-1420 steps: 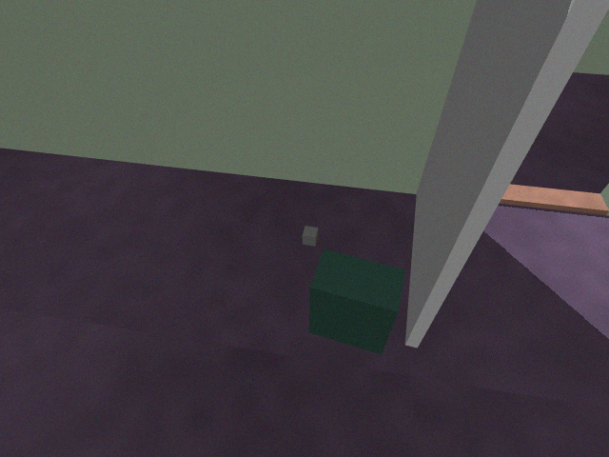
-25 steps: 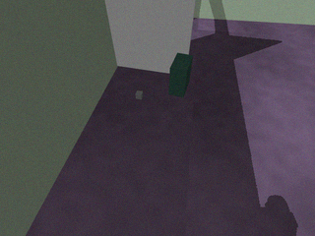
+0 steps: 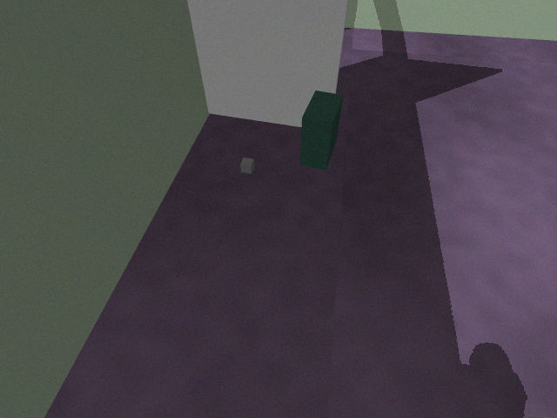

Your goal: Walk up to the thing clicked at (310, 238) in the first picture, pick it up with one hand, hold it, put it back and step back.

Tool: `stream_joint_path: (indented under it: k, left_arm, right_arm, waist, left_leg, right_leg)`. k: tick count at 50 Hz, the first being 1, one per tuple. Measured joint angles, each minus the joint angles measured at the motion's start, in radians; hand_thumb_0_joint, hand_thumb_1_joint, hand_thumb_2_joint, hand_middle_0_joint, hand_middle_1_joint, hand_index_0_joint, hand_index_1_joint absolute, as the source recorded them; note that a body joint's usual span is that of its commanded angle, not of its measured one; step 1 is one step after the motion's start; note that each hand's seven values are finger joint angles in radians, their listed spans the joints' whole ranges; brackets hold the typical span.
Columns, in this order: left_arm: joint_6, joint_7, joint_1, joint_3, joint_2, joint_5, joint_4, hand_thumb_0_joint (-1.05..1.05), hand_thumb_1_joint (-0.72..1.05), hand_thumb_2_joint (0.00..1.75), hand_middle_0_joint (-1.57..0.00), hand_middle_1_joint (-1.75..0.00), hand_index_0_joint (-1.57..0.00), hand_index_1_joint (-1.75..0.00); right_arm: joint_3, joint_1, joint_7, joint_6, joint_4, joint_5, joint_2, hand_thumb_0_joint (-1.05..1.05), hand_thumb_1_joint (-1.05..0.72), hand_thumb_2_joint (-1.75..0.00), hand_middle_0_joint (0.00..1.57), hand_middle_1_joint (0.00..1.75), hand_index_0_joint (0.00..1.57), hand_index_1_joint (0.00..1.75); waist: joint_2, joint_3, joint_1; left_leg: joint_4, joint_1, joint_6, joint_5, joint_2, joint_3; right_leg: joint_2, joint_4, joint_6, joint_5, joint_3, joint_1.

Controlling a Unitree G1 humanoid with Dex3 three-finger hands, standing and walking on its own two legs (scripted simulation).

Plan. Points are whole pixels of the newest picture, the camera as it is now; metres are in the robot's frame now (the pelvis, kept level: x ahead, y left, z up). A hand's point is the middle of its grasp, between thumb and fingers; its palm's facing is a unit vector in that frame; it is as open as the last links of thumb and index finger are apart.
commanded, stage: stand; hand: left
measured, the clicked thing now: (247, 165) +1.42 +0.23 -0.75
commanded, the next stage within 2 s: walk up in 0.08 s
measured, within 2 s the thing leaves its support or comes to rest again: neither
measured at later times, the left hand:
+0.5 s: hand (157, 411) +0.15 +0.22 -0.13, palm faces -0.01 -0.90 -0.44, open 7.4 cm
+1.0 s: hand (184, 284) +0.39 +0.23 -0.17, palm faces -0.05 -0.94 -0.33, open 7.4 cm
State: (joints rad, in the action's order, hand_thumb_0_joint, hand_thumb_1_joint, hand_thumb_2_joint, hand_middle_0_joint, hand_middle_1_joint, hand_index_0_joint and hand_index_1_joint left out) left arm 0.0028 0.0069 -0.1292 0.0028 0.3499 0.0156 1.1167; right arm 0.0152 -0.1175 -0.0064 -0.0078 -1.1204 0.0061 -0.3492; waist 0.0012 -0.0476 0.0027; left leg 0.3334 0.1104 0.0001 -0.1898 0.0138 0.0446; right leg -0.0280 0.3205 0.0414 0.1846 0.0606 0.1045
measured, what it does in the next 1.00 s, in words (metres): walks ahead: right foot, then left foot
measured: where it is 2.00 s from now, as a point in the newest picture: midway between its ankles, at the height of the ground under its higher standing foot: (299, 270)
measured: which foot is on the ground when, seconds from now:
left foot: down 0.00-0.38, up 0.40-0.84, down 0.86-1.00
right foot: down 0.00-0.12, up 0.14-0.34, down 0.36-0.90, up 0.92-1.00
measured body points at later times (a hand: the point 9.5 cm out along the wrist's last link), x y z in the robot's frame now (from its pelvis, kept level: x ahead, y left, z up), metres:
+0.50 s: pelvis +0.10 -0.08 -0.02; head +0.08 -0.11 +0.43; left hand +0.15 +0.26 -0.11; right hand +0.13 -0.41 -0.15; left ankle +0.06 +0.06 -0.68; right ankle +0.13 -0.18 -0.75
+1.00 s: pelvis +0.34 -0.04 -0.02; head +0.37 -0.02 +0.43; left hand +0.40 +0.28 -0.15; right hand +0.42 -0.36 -0.11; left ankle +0.38 +0.08 -0.75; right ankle +0.22 -0.18 -0.65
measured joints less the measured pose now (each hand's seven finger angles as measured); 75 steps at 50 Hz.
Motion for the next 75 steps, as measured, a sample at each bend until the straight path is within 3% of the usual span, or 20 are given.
stream_joint_path:
  k: [5, 8, 12, 17, 19, 21, 24, 27, 34, 40, 43, 45, 48, 51, 55, 60, 64, 66, 70, 75]
  left_arm:
    - [-0.001, 0.009, -0.004, -0.007, 0.000, 0.005, -0.012, 0.01, 0.91, 0.90, -0.20, -0.30, -0.20, -0.29]
    - [-0.003, 0.039, -0.043, -0.032, 0.016, 0.023, -0.036, 0.01, 0.91, 0.90, -0.20, -0.30, -0.20, -0.30]
    - [-0.001, 0.065, -0.065, -0.053, 0.060, 0.027, -0.055, 0.01, 0.91, 0.90, -0.20, -0.30, -0.20, -0.30]
    - [0.021, 0.085, -0.080, -0.079, 0.104, 0.021, -0.095, 0.01, 0.91, 0.90, -0.20, -0.30, -0.20, -0.29]
    - [0.039, 0.081, -0.094, -0.090, 0.107, 0.021, -0.102, 0.01, 0.91, 0.90, -0.20, -0.30, -0.20, -0.29]
    - [0.058, 0.064, -0.104, -0.100, 0.092, 0.028, -0.117, 0.01, 0.91, 0.90, -0.20, -0.30, -0.20, -0.29]
    - [0.060, 0.052, -0.140, -0.087, 0.059, 0.025, -0.129, 0.01, 0.91, 0.90, -0.20, -0.30, -0.20, -0.29]
    - [0.060, 0.048, -0.172, -0.073, 0.038, 0.013, -0.122, 0.01, 0.91, 0.90, -0.20, -0.30, -0.20, -0.30]
    - [0.076, 0.038, -0.203, -0.069, 0.024, 0.010, -0.136, 0.01, 0.90, 0.90, -0.20, -0.30, -0.21, -0.30]
    - [0.079, 0.042, -0.189, -0.076, 0.039, 0.014, -0.167, 0.01, 0.90, 0.90, -0.21, -0.30, -0.21, -0.30]
    - [0.075, 0.041, -0.185, -0.072, 0.058, 0.009, -0.182, 0.01, 0.90, 0.90, -0.21, -0.30, -0.21, -0.30]
    - [0.062, 0.032, -0.172, -0.071, 0.071, 0.001, -0.181, 0.01, 0.90, 0.90, -0.20, -0.30, -0.21, -0.30]
    - [0.041, 0.025, -0.155, -0.053, 0.055, -0.012, -0.178, 0.01, 0.91, 0.90, -0.20, -0.30, -0.20, -0.30]
    - [0.043, 0.029, -0.135, -0.040, 0.065, -0.027, -0.191, 0.01, 0.91, 0.90, -0.20, -0.30, -0.20, -0.29]
    - [0.047, 0.045, -0.110, -0.047, 0.079, -0.030, -0.233, 0.01, 0.91, 0.90, -0.20, -0.30, -0.20, -0.29]
    - [0.045, 0.068, -0.089, -0.055, 0.080, -0.012, -0.250, 0.01, 0.91, 0.90, -0.20, -0.30, -0.20, -0.29]
    - [0.054, 0.078, -0.094, -0.061, 0.071, -0.002, -0.239, 0.01, 0.91, 0.90, -0.20, -0.30, -0.20, -0.29]
    - [0.067, 0.069, -0.088, -0.070, 0.049, 0.003, -0.236, 0.01, 0.91, 0.90, -0.20, -0.30, -0.20, -0.29]
    - [0.082, 0.054, -0.112, -0.059, 0.026, -0.008, -0.258, 0.01, 0.91, 0.90, -0.20, -0.30, -0.20, -0.29]
    - [0.085, 0.042, -0.190, -0.048, 0.013, -0.011, -0.246, 0.01, 0.91, 0.90, -0.20, -0.30, -0.21, -0.30]
  right_arm:
    - [0.009, -0.004, -0.007, -0.001, 0.008, 0.004, 0.000, 0.00, -0.91, -0.90, 0.20, 0.30, 0.20, 0.30]
    - [0.043, -0.039, -0.034, -0.021, 0.045, 0.017, -0.004, 0.00, -0.91, -0.90, 0.20, 0.30, 0.20, 0.30]
    - [0.070, -0.095, -0.043, -0.041, 0.085, 0.027, -0.026, 0.00, -0.90, -0.90, 0.20, 0.30, 0.21, 0.30]
    - [0.090, -0.139, -0.054, -0.022, 0.092, 0.035, -0.071, 0.00, -0.90, -0.90, 0.20, 0.30, 0.21, 0.30]
    - [0.097, -0.154, -0.051, -0.007, 0.094, 0.037, -0.095, 0.00, -0.90, -0.90, 0.20, 0.30, 0.20, 0.30]
    - [0.099, -0.164, -0.042, 0.014, 0.087, 0.035, -0.113, 0.01, -0.90, -0.90, 0.20, 0.30, 0.20, 0.30]
    - [0.092, -0.161, -0.045, 0.028, 0.084, 0.019, -0.111, 0.01, -0.91, -0.90, 0.20, 0.30, 0.20, 0.30]
    - [0.078, -0.146, -0.058, 0.005, 0.108, -0.001, -0.098, 0.01, -0.91, -0.90, 0.20, 0.30, 0.20, 0.30]
    - [0.067, -0.154, -0.087, -0.002, 0.151, 0.008, -0.070, 0.00, -0.91, -0.90, 0.20, 0.30, 0.20, 0.30]
    - [0.069, -0.154, -0.096, 0.001, 0.166, 0.024, -0.070, 0.01, -0.91, -0.90, 0.20, 0.30, 0.20, 0.30]
    - [0.075, -0.142, -0.091, -0.007, 0.171, 0.028, -0.068, 0.01, -0.91, -0.90, 0.20, 0.30, 0.20, 0.30]
    - [0.077, -0.113, -0.079, -0.025, 0.184, 0.037, -0.048, 0.01, -0.91, -0.90, 0.20, 0.30, 0.20, 0.30]
    - [0.076, -0.107, -0.065, -0.061, 0.240, 0.018, -0.042, 0.01, -0.91, -0.90, 0.20, 0.30, 0.20, 0.30]
    - [0.056, -0.130, -0.045, -0.071, 0.264, 0.000, -0.026, 0.00, -0.91, -0.90, 0.20, 0.30, 0.20, 0.30]
    - [0.039, -0.168, -0.036, -0.070, 0.266, -0.006, -0.025, 0.00, -0.90, -0.90, 0.20, 0.30, 0.20, 0.30]
    - [0.039, -0.193, -0.039, -0.068, 0.274, -0.002, -0.045, 0.00, -0.90, -0.90, 0.20, 0.30, 0.20, 0.30]
    - [0.047, -0.221, -0.039, -0.056, 0.278, -0.005, -0.070, 0.00, -0.90, -0.90, 0.20, 0.30, 0.20, 0.30]
    - [0.054, -0.221, -0.033, -0.044, 0.261, -0.005, -0.083, 0.00, -0.90, -0.90, 0.20, 0.30, 0.20, 0.30]
    - [0.036, -0.198, -0.030, -0.022, 0.237, -0.009, -0.074, 0.01, -0.91, -0.90, 0.20, 0.30, 0.20, 0.30]
    - [0.036, -0.167, -0.044, -0.026, 0.258, -0.014, -0.078, 0.01, -0.91, -0.90, 0.20, 0.30, 0.20, 0.30]
  waist:
    - [-0.001, 0.006, -0.003]
    - [0.000, 0.034, -0.008]
    - [-0.012, 0.036, 0.015]
    - [-0.006, 0.007, 0.016]
    - [-0.029, 0.008, 0.015]
    - [-0.072, 0.013, 0.007]
    - [-0.089, 0.029, -0.027]
    - [-0.095, 0.028, -0.034]
    - [-0.069, 0.023, -0.034]
    - [-0.040, -0.006, -0.022]
    - [-0.011, -0.014, -0.025]
    - [0.052, -0.041, -0.027]
    - [0.020, -0.051, 0.006]
    - [0.022, -0.042, 0.018]
    - [0.035, -0.034, 0.019]
    - [0.027, -0.040, 0.020]
    - [-0.005, -0.024, 0.032]
    - [-0.063, -0.028, 0.024]
    - [-0.059, -0.039, -0.019]
    - [-0.071, -0.033, -0.042]
  left_leg:
    - [0.014, 0.005, 0.006, -0.025, 0.001, 0.002]
    - [0.047, 0.007, 0.031, -0.107, 0.007, 0.024]
    - [0.010, -0.026, 0.045, -0.064, 0.034, 0.024]
    - [0.054, -0.076, 0.000, -0.123, 0.055, 0.047]
    - [0.191, -0.050, 0.014, -0.233, 0.083, 0.034]
    - [0.452, 0.048, 0.034, -0.345, 0.077, -0.054]
    - [0.710, 0.192, 0.033, -0.286, -0.005, -0.107]
    - [0.744, 0.303, 0.028, -0.161, -0.019, -0.115]
    - [0.563, 0.428, -0.019, 0.001, 0.016, -0.152]
    - [0.324, 0.388, -0.006, 0.032, 0.083, -0.083]
    - [0.239, 0.325, 0.010, 0.058, 0.075, -0.032]
    - [0.272, 0.297, 0.006, 0.021, 0.028, 0.015]
    - [0.299, 0.258, 0.017, -0.053, 0.042, 0.007]
    - [0.214, 0.159, 0.013, -0.058, 0.041, 0.016]
    - [0.137, 0.049, 0.013, -0.083, 0.024, 0.031]
    - [0.121, -0.051, -0.002, -0.157, 0.015, 0.061]
    - [0.215, -0.085, -0.024, -0.283, 0.028, 0.059]
    - [0.383, -0.044, 0.013, -0.334, 0.077, 0.026]
    - [0.778, 0.153, 0.036, -0.287, 0.011, -0.041]
    - [0.759, 0.336, 0.034, -0.131, 0.028, -0.074]
  right_leg:
    - [0.001, 0.023, -0.010, 0.034, 0.000, 0.009]
    - [0.000, 0.235, -0.041, 0.216, -0.025, 0.099]
    - [0.002, 0.405, -0.050, 0.262, -0.064, 0.219]
    - [-0.039, 0.277, -0.048, 0.145, -0.088, 0.247]
    - [-0.026, 0.248, -0.048, 0.018, -0.106, 0.224]
    - [0.002, 0.312, -0.056, 0.044, -0.142, 0.221]
    - [0.017, 0.272, -0.070, 0.080, -0.146, 0.160]
    - [0.033, 0.153, -0.071, 0.047, -0.150, 0.071]
    - [0.052, 0.011, -0.075, 0.061, -0.169, -0.061]
    - [0.042, 0.019, -0.047, 0.162, -0.197, -0.140]
    - [0.008, 0.098, -0.022, 0.260, -0.201, -0.157]
    - [-0.067, 0.286, -0.043, 0.305, -0.174, -0.105]
    - [0.008, 0.699, -0.076, 0.320, -0.069, 0.082]
    - [0.035, 0.842, -0.089, 0.246, -0.018, 0.239]
    - [-0.006, 0.718, -0.066, 0.147, -0.006, 0.366]
    - [-0.054, 0.403, -0.053, 0.018, -0.065, 0.404]
    - [-0.038, 0.274, -0.070, -0.070, -0.105, 0.339]
    - [-0.001, 0.337, -0.072, -0.014, -0.137, 0.328]
    - [-0.012, 0.340, -0.080, 0.052, -0.130, 0.265]
    - [0.002, 0.178, -0.071, 0.023, -0.123, 0.136]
